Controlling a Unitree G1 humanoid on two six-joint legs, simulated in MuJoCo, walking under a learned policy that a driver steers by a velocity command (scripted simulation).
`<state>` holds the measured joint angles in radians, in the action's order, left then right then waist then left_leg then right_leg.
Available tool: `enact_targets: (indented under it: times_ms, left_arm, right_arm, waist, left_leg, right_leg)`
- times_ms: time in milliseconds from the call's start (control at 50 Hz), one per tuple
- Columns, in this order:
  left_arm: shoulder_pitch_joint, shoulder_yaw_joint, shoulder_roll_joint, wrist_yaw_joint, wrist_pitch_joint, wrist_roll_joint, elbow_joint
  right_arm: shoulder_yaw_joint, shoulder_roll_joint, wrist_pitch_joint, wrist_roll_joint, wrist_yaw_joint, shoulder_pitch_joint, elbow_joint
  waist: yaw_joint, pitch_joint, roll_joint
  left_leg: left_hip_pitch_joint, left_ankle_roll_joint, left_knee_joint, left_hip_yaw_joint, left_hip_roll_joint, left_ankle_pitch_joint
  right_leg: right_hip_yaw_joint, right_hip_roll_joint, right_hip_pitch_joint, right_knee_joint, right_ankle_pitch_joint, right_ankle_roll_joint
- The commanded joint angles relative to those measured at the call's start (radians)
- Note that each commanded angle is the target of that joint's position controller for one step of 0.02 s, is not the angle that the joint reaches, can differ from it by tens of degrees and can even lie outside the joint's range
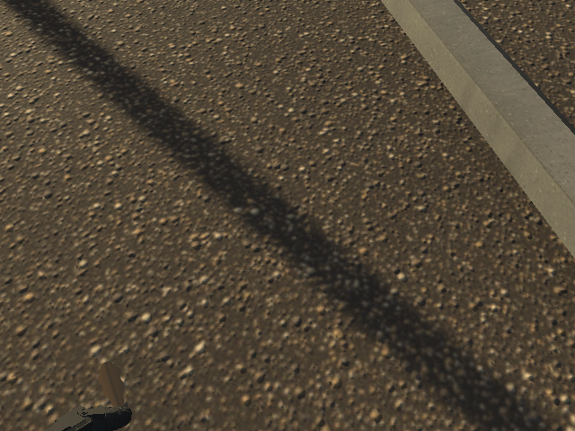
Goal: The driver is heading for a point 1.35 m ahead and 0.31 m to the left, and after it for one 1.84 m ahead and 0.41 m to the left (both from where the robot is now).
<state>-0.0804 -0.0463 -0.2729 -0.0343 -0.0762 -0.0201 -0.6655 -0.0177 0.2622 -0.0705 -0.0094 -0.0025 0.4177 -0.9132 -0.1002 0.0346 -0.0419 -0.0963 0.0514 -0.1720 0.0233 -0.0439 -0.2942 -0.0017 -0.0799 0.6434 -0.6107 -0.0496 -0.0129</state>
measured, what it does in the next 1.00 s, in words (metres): walks ahead: right foot, then left foot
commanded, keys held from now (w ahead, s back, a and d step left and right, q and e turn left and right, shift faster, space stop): w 0.84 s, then no key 0.12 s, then q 0.04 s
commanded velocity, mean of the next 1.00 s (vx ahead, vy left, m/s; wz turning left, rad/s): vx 0.47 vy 0.00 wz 0.00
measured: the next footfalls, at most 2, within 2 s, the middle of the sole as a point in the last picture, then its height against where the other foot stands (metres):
right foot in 0.12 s outside the picture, level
left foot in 0.66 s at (214, 392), level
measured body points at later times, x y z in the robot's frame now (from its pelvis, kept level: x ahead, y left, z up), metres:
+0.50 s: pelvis +0.29 -0.04 +0.00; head +0.32 -0.03 +0.45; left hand +0.31 +0.24 -0.12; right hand +0.49 -0.29 -0.09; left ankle +0.48 +0.14 -0.68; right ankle +0.23 -0.13 -0.74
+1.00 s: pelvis +0.57 +0.03 +0.01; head +0.60 +0.04 +0.46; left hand +0.74 +0.29 -0.10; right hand +0.61 -0.25 -0.11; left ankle +0.53 +0.11 -0.74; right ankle +0.74 -0.14 -0.69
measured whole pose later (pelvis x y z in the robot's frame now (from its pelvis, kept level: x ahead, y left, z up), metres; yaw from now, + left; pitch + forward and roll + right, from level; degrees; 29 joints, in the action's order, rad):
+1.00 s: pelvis +0.57 +0.03 +0.01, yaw +1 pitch +1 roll +1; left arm -0.11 -0.04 -0.29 0.00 -0.07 0.00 -0.78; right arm -0.04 0.27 -0.08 0.00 -0.01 0.32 -0.87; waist -0.06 0.04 -0.05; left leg 0.08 0.07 -0.24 0.05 -0.07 -0.18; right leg -0.04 -0.10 0.64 -0.69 -0.02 -0.02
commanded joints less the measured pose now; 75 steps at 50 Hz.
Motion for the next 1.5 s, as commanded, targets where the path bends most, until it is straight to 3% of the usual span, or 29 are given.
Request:
enact_targets:
  times_ms: [20,80,120,140,160,180,200,240,320,440,540,620,640,660,680,700,720,760,880,980,1060,1120,1140,1160,1180,1200,1280,1420,1500]
  left_arm:
    - [0.166,-0.003,-0.049,-0.020,-0.026,-0.006,0.119]
    - [0.091,-0.023,-0.103,-0.021,-0.026,-0.001,0.107]
    - [-0.194,-0.061,-0.178,0.000,-0.016,0.000,0.030]
    - [-0.354,-0.078,-0.251,0.014,-0.007,0.018,-0.005]
    - [-0.358,-0.073,-0.265,0.001,-0.012,0.020,-0.018]
    - [-0.319,-0.049,-0.163,0.003,-0.013,0.010,-0.015]
    - [-0.244,-0.039,-0.141,0.007,-0.013,0.007,-0.014]
    - [-0.148,-0.033,-0.118,0.001,-0.019,0.023,-0.010]
    - [-0.126,-0.031,-0.106,-0.002,-0.046,0.016,-0.044]
    - [-0.200,-0.039,-0.157,0.022,-0.033,0.012,-0.096]
    - [-0.298,-0.046,-0.186,0.028,-0.009,-0.002,-0.155]
    - [-0.281,-0.054,-0.208,0.039,0.017,-0.001,-0.171]
    - [-0.265,-0.049,-0.199,0.041,0.024,0.003,-0.169]
    - [-0.274,-0.029,-0.158,0.044,0.026,0.018,-0.153]
    - [-0.396,0.006,-0.046,0.035,0.006,0.021,-0.125]
    - [-0.376,0.003,-0.080,0.030,-0.017,0.009,-0.144]
    - [-0.287,-0.021,-0.167,0.023,-0.030,-0.020,-0.121]
    - [-0.183,-0.021,-0.156,0.028,-0.033,-0.008,-0.097]
    - [-0.178,-0.017,-0.092,0.042,0.013,0.022,-0.098]
    - [-0.022,-0.001,-0.048,0.027,-0.003,0.026,-0.065]
    - [0.032,-0.015,-0.094,0.018,-0.012,0.031,-0.039]
    - [-0.094,-0.041,-0.158,0.029,-0.022,0.045,-0.079]
    - [-0.162,-0.054,-0.225,0.040,-0.023,0.064,-0.081]
    - [-0.184,-0.060,-0.246,0.048,0.002,0.058,-0.075]
    - [-0.200,-0.045,-0.176,0.048,0.022,0.040,-0.058]
    - [-0.150,-0.035,-0.142,0.051,0.033,0.031,-0.049]
    - [0.034,-0.030,-0.121,0.061,0.052,0.046,-0.052]
    - [0.062,-0.051,-0.168,0.077,0.063,0.032,-0.085]
    - [0.066,-0.056,-0.171,0.072,0.084,0.002,-0.110]
  right_arm:
    - [-0.045,0.190,0.000,-0.010,0.008,0.031,0.028]
    - [-0.060,0.221,0.012,-0.007,0.013,0.018,0.030]
    - [-0.056,0.216,0.027,0.005,0.018,-0.004,0.044]
    - [-0.034,0.145,0.022,0.025,0.020,0.031,0.078]
    - [-0.002,0.034,-0.001,0.011,0.009,0.155,0.073]
    - [-0.032,0.163,-0.020,-0.019,-0.002,0.039,0.083]
    - [-0.042,0.191,-0.032,-0.039,-0.007,-0.062,0.117]
    - [-0.043,0.162,-0.037,-0.016,0.000,-0.117,0.126]
    - [-0.035,0.107,0.003,-0.003,0.004,-0.080,0.118]
    - [-0.022,0.081,-0.011,0.009,-0.006,-0.312,0.192]
    - [-0.020,0.091,-0.025,-0.006,-0.031,-0.451,0.246]
    - [-0.039,0.138,-0.030,-0.004,-0.043,-0.378,0.244]
    - [-0.060,0.172,-0.030,-0.003,-0.037,-0.249,0.207]
    - [-0.083,0.229,-0.027,0.003,-0.027,-0.076,0.166]
    - [-0.109,0.338,-0.020,0.019,-0.022,0.020,0.149]
    - [-0.088,0.256,-0.016,0.005,-0.026,0.041,0.144]
    - [-0.069,0.203,-0.017,0.001,-0.025,-0.032,0.153]
    - [-0.054,0.150,-0.017,0.009,-0.026,-0.160,0.173]
    - [-0.055,0.153,-0.041,0.018,-0.022,-0.191,0.143]
    - [-0.055,0.172,-0.017,0.011,0.001,-0.120,0.096]
    - [-0.064,0.194,0.016,-0.004,0.013,-0.101,0.070]
    - [-0.066,0.180,0.034,-0.009,0.022,-0.137,0.086]
    - [-0.049,0.129,0.027,0.012,0.021,-0.110,0.115]
    - [-0.026,0.048,0.023,0.011,0.017,0.032,0.098]
    - [-0.043,0.130,0.032,-0.010,0.016,0.038,0.086]
    - [-0.066,0.184,0.049,-0.026,0.022,-0.039,0.106]
    - [-0.075,0.133,0.131,-0.010,0.051,-0.077,0.137]
    - [-0.073,0.117,0.131,0.000,0.023,-0.138,0.199]
    - [-0.092,0.133,0.136,0.004,0.004,-0.087,0.191]
  waist:
    - [0.008,0.102,0.112]
    - [0.082,0.017,0.146]
    - [0.234,-0.179,0.144]
    - [0.256,-0.340,-0.014]
    - [0.172,-0.474,-0.252]
    - [0.210,-0.351,-0.142]
    - [0.192,-0.187,-0.087]
    - [0.126,-0.067,0.022]
    - [0.064,-0.036,-0.017]
    - [0.133,0.035,0.004]
    - [0.180,0.048,0.000]
    - [0.110,-0.016,-0.035]
    - [0.040,-0.096,-0.025]
    - [-0.026,-0.237,0.018]
    - [0.012,-0.384,0.255]
    - [-0.013,-0.439,0.293]
    - [-0.009,-0.272,0.214]
    - [0.044,-0.094,0.102]
    - [0.119,-0.020,0.101]
    - [0.060,-0.041,0.104]
    - [0.063,-0.044,0.124]
    - [0.134,-0.107,0.099]
    - [0.132,-0.233,-0.008]
    - [0.103,-0.354,-0.219]
    - [0.143,-0.432,-0.161]
    - [0.142,-0.332,-0.096]
    - [0.069,-0.108,-0.129]
    - [0.082,-0.153,-0.094]
    - [0.041,-0.137,-0.066]
  left_leg:
    - [0.058,0.130,0.041,-0.110,0.278,0.384]
    - [-0.033,0.102,-0.109,-0.095,0.297,0.766]
    - [0.085,0.057,-0.466,-0.045,0.235,0.922]
    - [0.372,0.025,-0.810,-0.012,0.149,0.544]
    - [0.662,-0.012,-1.084,-0.115,-0.029,-0.268]
    - [0.769,-0.002,-1.163,-0.184,0.029,-0.260]
    - [0.806,0.007,-1.144,-0.141,0.079,-0.168]
    - [0.738,-0.005,-1.044,-0.111,0.154,-0.026]
    - [0.666,-0.044,-0.936,-0.102,0.200,0.038]
    - [0.706,-0.075,-0.538,-0.055,0.174,0.372]
    - [0.717,-0.049,-0.375,-0.050,0.136,0.386]
    - [0.592,0.009,-0.321,-0.020,0.087,0.226]
    - [0.413,0.037,-0.298,0.012,0.055,0.231]
    - [0.129,0.085,-0.344,-0.065,0.136,0.262]
    - [-0.269,0.247,-0.305,-0.521,0.391,0.109]
    - [-0.315,0.284,-0.147,-0.776,0.436,-0.029]
    - [-0.197,0.230,-0.126,-0.640,0.406,-0.089]
    - [0.082,0.185,-0.076,-0.414,0.327,0.054]
    - [0.281,0.194,0.018,-0.165,0.254,0.539]
    - [0.268,0.131,-0.031,-0.034,0.183,0.702]
    - [0.153,0.121,-0.140,-0.129,0.227,0.665]
    - [0.161,0.061,-0.340,-0.164,0.170,0.594]
    - [0.307,0.018,-0.533,-0.138,0.095,0.355]
    - [0.597,-0.053,-0.842,-0.067,-0.035,-0.312]
    - [0.647,-0.070,-0.996,-0.123,-0.015,-0.460]
    - [0.703,-0.082,-1.058,-0.119,0.025,-0.392]
    - [0.591,-0.131,-0.961,-0.051,0.092,-0.194]
    - [0.443,-0.086,-0.673,0.001,0.120,-0.057]
    - [0.301,-0.012,-0.420,0.053,0.074,0.049]
  right_leg:
    - [0.016,0.033,-0.003,0.084,-0.017,0.027]
    - [0.039,0.083,-0.137,0.100,0.088,0.082]
    - [0.046,0.091,-0.555,0.101,0.076,0.147]
    - [-0.232,-0.129,-0.910,0.064,0.134,0.223]
    - [-0.726,-0.320,-1.107,0.224,0.378,0.358]
    - [-0.712,-0.278,-1.018,0.304,0.481,0.309]
    - [-0.543,-0.246,-0.860,0.330,0.412,0.272]
    - [-0.360,-0.171,-0.614,0.385,0.179,0.252]
    - [-0.220,-0.131,-0.454,0.484,0.079,0.274]
    - [-0.073,-0.070,-0.452,0.516,0.037,0.231]
    - [-0.084,-0.137,-0.611,0.459,0.037,0.216]
    - [-0.089,-0.168,-0.726,0.306,-0.228,0.174]
    - [-0.051,-0.123,-0.700,0.149,-0.361,0.150]
    - [-0.012,-0.071,-0.558,-0.096,-0.250,0.117]
    - [0.033,0.094,-0.138,-0.494,0.189,0.037]
    - [-0.105,0.136,0.019,-0.639,0.628,0.036]
    - [-0.123,0.073,0.113,-0.699,0.584,0.052]
    - [-0.070,-0.018,0.081,-0.595,0.417,0.054]
    - [-0.049,-0.055,-0.021,-0.379,0.227,-0.008]
    - [0.005,0.020,-0.157,-0.021,-0.060,-0.014]
    - [-0.039,0.052,-0.159,0.096,-0.001,0.012]
    - [-0.036,0.048,-0.361,0.230,-0.161,0.062]
    - [-0.152,-0.105,-0.621,0.141,-0.550,0.127]
    - [-0.370,-0.352,-0.908,0.097,-0.793,0.303]
    - [-0.431,-0.378,-0.881,0.140,-0.583,0.334]
    - [-0.366,-0.327,-0.785,0.192,-0.360,0.300]
    - [-0.145,-0.198,-0.368,0.368,0.133,0.239]
    - [-0.011,-0.245,-0.389,0.368,0.080,0.248]
    - [0.052,-0.224,-0.377,0.262,0.222,0.156]
Velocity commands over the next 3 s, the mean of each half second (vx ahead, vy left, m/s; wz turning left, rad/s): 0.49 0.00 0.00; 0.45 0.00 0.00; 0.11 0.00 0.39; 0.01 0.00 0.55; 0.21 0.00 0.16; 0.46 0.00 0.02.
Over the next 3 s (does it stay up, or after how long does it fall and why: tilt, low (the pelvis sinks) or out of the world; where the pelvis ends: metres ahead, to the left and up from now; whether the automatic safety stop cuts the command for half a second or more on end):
stays up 0.98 0.18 0.00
